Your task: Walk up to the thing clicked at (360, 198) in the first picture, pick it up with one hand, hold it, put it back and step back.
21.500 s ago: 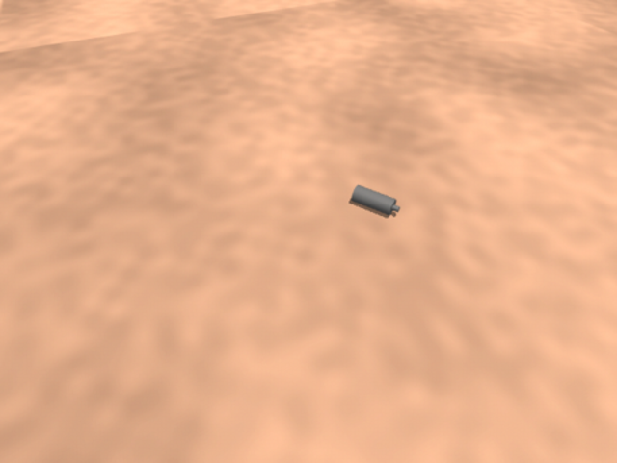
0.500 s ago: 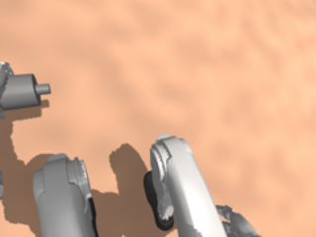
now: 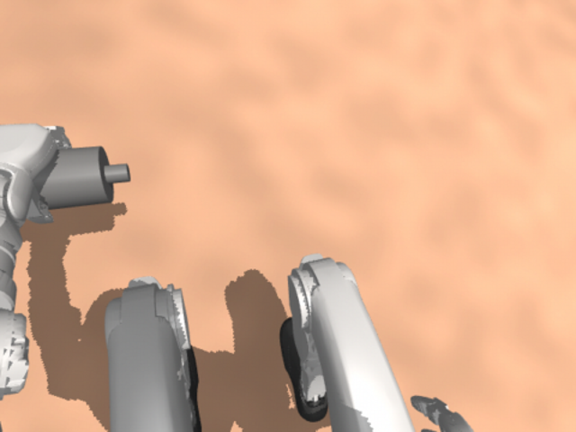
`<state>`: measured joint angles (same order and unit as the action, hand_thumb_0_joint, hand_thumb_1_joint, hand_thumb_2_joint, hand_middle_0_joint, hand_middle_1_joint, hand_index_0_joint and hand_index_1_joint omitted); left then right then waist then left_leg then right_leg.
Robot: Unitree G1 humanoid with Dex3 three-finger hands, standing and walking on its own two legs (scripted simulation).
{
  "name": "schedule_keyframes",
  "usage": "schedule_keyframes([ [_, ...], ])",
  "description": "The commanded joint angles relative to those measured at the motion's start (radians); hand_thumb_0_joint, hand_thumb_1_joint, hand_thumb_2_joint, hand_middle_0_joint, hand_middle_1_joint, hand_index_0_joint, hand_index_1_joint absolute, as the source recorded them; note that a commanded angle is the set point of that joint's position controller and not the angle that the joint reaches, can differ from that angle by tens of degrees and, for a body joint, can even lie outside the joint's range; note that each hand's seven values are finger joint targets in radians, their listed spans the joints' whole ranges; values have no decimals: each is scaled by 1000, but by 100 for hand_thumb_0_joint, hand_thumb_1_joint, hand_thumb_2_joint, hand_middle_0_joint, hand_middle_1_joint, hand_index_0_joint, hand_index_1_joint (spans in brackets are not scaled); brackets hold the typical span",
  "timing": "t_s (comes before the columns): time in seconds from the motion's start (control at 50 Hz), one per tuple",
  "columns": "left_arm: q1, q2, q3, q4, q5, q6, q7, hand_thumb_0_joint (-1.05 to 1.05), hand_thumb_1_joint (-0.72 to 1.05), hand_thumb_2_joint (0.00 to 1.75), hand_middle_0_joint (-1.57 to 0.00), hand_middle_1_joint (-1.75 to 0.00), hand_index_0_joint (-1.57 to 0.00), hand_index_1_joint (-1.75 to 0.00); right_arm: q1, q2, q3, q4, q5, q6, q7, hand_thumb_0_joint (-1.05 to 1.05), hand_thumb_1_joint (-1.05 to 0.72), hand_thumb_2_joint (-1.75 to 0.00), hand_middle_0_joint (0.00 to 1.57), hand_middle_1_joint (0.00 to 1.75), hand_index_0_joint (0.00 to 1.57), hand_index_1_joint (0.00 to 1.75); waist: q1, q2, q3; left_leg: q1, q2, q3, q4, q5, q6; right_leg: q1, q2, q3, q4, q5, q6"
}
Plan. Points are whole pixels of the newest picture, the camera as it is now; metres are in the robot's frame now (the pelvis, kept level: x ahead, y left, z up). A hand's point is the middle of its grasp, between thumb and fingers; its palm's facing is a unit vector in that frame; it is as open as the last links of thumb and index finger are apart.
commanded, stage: lift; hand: left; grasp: from above
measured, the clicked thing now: (41, 180) +0.47 +0.30 -0.15
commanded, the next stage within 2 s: hold in 1.32 s
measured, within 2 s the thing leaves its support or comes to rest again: neither
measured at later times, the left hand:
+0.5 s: hand out of the picture +0.38 +0.29 +0.05, palm faces -0.44 -0.09 -0.89, open 10.9 cm
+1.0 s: hand out of the picture +0.35 +0.27 +0.22, palm faces -0.45 -0.10 -0.89, open 11.0 cm
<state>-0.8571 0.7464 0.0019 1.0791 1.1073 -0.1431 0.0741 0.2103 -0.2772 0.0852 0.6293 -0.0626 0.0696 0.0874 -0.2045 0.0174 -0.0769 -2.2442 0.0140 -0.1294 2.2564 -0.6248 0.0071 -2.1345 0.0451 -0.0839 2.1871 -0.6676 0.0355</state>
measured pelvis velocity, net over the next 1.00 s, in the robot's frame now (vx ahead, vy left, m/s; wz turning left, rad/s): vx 0.04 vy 0.00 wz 0.11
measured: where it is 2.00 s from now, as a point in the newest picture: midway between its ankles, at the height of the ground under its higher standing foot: (247, 399)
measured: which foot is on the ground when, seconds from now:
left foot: down 0.00-1.00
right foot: down 0.00-1.00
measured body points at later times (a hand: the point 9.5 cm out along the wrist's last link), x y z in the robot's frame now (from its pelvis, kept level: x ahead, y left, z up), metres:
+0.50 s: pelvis +0.00 +0.00 +0.14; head +0.16 +0.04 +0.56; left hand +0.40 +0.30 +0.10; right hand +0.15 -0.25 +0.01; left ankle +0.09 +0.12 -0.34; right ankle +0.10 -0.12 -0.34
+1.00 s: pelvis +0.04 +0.00 +0.30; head +0.11 +0.02 +0.75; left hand +0.37 +0.27 +0.27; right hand +0.16 -0.25 +0.18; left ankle +0.09 +0.12 -0.34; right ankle +0.10 -0.12 -0.34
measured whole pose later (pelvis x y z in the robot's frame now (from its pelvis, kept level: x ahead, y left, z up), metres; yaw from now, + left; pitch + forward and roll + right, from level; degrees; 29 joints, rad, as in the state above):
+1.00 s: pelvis +0.04 +0.00 +0.30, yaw +6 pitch +16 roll -2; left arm -0.36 0.45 -0.18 0.82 1.01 -0.04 0.12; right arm 0.24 -0.24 -0.02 0.73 0.04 -0.01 -0.06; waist -0.07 0.04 -0.14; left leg -1.00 0.03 -0.02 1.17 -0.45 0.00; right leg -0.95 0.03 0.00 1.14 -0.47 0.02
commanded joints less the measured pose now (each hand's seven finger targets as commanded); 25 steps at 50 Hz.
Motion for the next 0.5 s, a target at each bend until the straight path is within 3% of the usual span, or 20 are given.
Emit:
schedule_keyframes([
  [0.0, -325, 286, 74, -282, -32, -3, 18, 0, 68, 85, -97, -82, -100, -78, 171, -232, -112, -34, 17, 1, -28, 0, -91, -90, 20, 30, 20, 30, 37, 296, -776, 643, -12, 72, -309, 122, 24, 353, 17, -28, -294, 171, -84],
  [0.04, -294, 262, 66, -305, -44, -4, 9, 0, 70, 84, -98, -83, -101, -79, 166, -219, -116, -38, 29, 2, -31, 0, -91, -90, 20, 30, 20, 30, 47, 300, -805, 680, -8, 62, -355, 126, 26, 381, 18, -23, -301, 189, -77],
  [0.1, -246, 199, 36, -327, -68, -6, -14, 0, 69, 83, -97, -81, -100, -78, 155, -216, -124, -37, 37, -1, -43, 0, -90, -90, 20, 30, 20, 30, 35, 274, -717, 688, -2, 42, -416, 76, 27, 370, 13, -28, -339, 158, -76],
  [0.14, -207, 232, 58, -365, -69, -6, -16, 0, 65, 81, -93, -82, -97, -78, 148, -211, -129, -43, 44, 0, -52, 0, -90, -90, 20, 30, 20, 30, 66, 261, -754, 729, 0, 40, -458, 54, 28, 429, 16, -23, -366, 150, -73],
  [0.22, -145, 150, 21, -423, -105, 6, -22, 0, 67, 77, -95, -79, -99, -75, 122, -203, -140, -48, 58, -7, -66, 0, -90, -90, 20, 30, 20, 30, 63, 242, -719, 808, 6, 23, -539, 42, 25, 465, 11, -23, -425, 150, -68],
  [0.26, -95, 182, 47, -444, -104, 14, -18, 0, 66, 80, -94, -79, -98, -75, 113, -196, -143, -50, 64, -10, -76, 0, -90, -90, 20, 30, 20, 30, 76, 225, -726, 834, 0, 37, -560, 63, 26, 527, 11, -12, -467, 157, -68],
  [0.28, -91, 159, 33, -486, -106, 16, -18, 0, 66, 77, -93, -79, -97, -75, 112, -188, -143, -55, 65, -11, -79, 0, -90, -90, 20, 30, 20, 30, 78, 215, -746, 855, -2, 47, -569, 95, 26, 565, 12, -6, -491, 179, -68],
  [0.3, -63, 175, 52, -486, -108, 23, -14, 0, 66, 79, -96, -77, -99, -74, 106, -186, -147, -53, 67, -10, -82, 0, -90, -90, 20, 30, 20, 30, 91, 186, -739, 873, -3, 50, -587, 93, 28, 591, 10, 0, -521, 172, -66],
  [0.34, -43, 152, 37, -504, -117, 31, -14, 0, 68, 79, -97, -76, -100, -73, 87, -173, -144, -53, 70, -14, -91, 0, -90, -90, 20, 30, 20, 30, 83, 184, -694, 896, -1, 55, -630, 77, 27, 629, 12, 7, -567, 160, -63],
  [0.36, -18, 162, 53, -509, -119, 35, -13, 0, 66, 80, -96, -76, -99, -73, 81, -172, -146, -51, 73, -14, -95, 0, -90, -90, 20, 30, 20, 30, 96, 180, -683, 918, 0, 55, -656, 75, 26, 652, 10, 9, -586, 157, -63],
  [0.44, 69, 89, 14, -559, -129, 50, -15, 0, 66, 78, -97, -73, -100, -70, 59, -159, -151, -52, 83, -24, -110, 0, -90, -90, 20, 30, 20, 30, 103, 168, -676, 1033, 3, 49, -767, 73, 21, 757, 10, 17, -683, 160, -61],
  [0.48, 104, 104, 31, -600, -129, 59, -8, 0, 65, 78, -96, -74, -99, -72, 45, -149, -150, -51, 87, -27, -117, 0, -90, -90, 20, 30, 20, 30, 115, 166, -664, 1075, -2, 68, -811, 79, 20, 829, 11, 30, -750, 157, -61],
])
